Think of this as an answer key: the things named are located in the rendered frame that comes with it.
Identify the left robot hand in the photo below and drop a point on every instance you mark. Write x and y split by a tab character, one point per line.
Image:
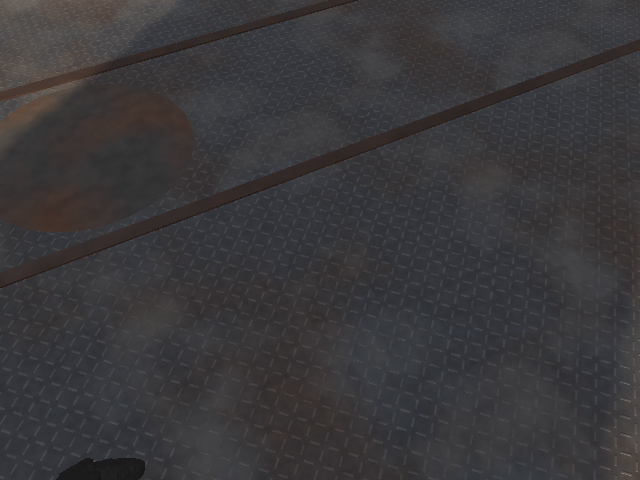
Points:
108	469

